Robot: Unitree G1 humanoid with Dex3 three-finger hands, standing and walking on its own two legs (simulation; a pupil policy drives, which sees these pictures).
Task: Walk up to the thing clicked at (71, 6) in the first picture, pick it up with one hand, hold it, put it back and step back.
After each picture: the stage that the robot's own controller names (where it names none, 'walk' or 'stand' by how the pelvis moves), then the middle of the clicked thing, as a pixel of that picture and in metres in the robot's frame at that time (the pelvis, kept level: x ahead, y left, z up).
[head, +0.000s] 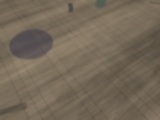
stand; (70, 7) +2.06 +0.25 -0.72
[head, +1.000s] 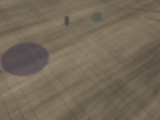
walk; (66, 21) +1.92 +0.24 -0.72
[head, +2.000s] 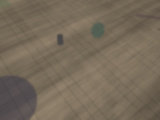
walk; (60, 39) +1.29 +0.23 -0.72
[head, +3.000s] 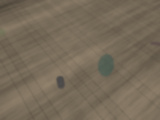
walk; (60, 82) +0.79 +0.21 -0.72
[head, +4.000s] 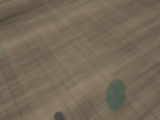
walk; (59, 118) +0.44 +0.26 -0.70
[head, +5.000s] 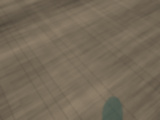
stand; out of the picture +0.29 +0.25 -0.71
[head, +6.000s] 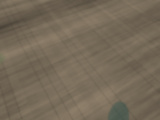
stand; out of the picture +0.29 +0.22 -0.72
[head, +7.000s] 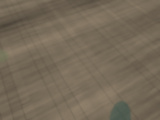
stand; out of the picture +0.31 +0.21 -0.72
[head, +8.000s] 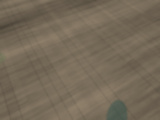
stand; out of the picture +0.31 +0.24 -0.72
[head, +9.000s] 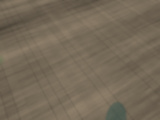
stand; out of the picture +0.30 +0.24 -0.73
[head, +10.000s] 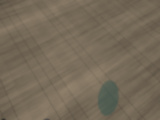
go down; out of the picture +0.32 +0.25 -0.69
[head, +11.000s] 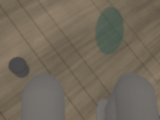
go down; (20, 68) +0.38 +0.26 -0.28
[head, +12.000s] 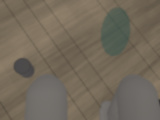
close in; (25, 68) +0.38 +0.25 -0.29
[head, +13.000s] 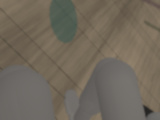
close in; out of the picture +0.37 +0.28 -0.22
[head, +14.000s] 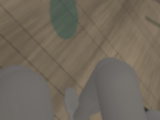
close; out of the picture +0.36 +0.28 -0.22
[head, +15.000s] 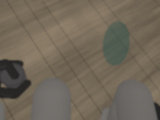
lift; (15, 79) +0.31 +0.25 -0.08
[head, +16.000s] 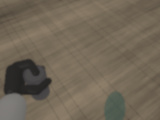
hold; (37, 83) +0.33 +0.17 +0.04
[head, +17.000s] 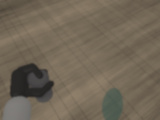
hold; (41, 86) +0.33 +0.17 -0.01
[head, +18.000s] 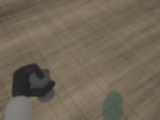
hold; (42, 86) +0.34 +0.17 +0.00
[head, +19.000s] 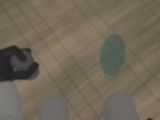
crouch; (26, 66) +0.39 +0.21 -0.09
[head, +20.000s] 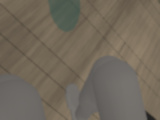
lower; out of the picture +0.42 +0.28 -0.22
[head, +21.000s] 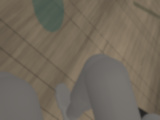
lower; out of the picture +0.41 +0.29 -0.22
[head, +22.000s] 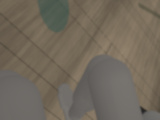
lower; out of the picture +0.40 +0.29 -0.22
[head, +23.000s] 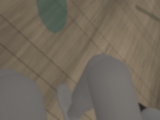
lower; out of the picture +0.41 +0.28 -0.22
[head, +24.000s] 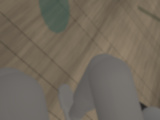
loosen; out of the picture +0.40 +0.28 -0.22
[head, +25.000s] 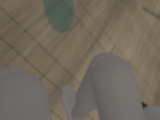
withdraw; out of the picture +0.39 +0.27 -0.22
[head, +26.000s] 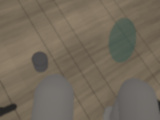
walk; (40, 62) +0.42 +0.21 -0.29
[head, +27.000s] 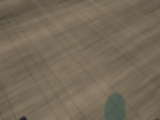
stand; out of the picture +0.34 +0.20 -0.65
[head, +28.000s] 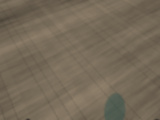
stand; out of the picture +0.35 +0.22 -0.67
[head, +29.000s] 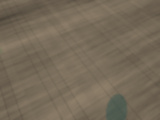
stand; out of the picture +0.35 +0.21 -0.68
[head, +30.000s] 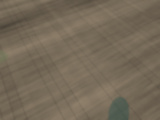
walk; out of the picture +0.36 +0.21 -0.72
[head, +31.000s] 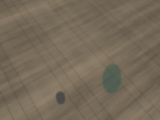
walk; (60, 98) +0.50 +0.16 -0.70
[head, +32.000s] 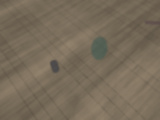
walk; (54, 66) +0.80 +0.30 -0.68
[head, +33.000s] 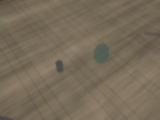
stand; (59, 66) +0.94 +0.26 -0.71
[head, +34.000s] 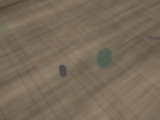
stand; (62, 70) +0.94 +0.25 -0.73
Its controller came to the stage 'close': yes
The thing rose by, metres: 0.71
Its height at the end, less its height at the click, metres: +0.00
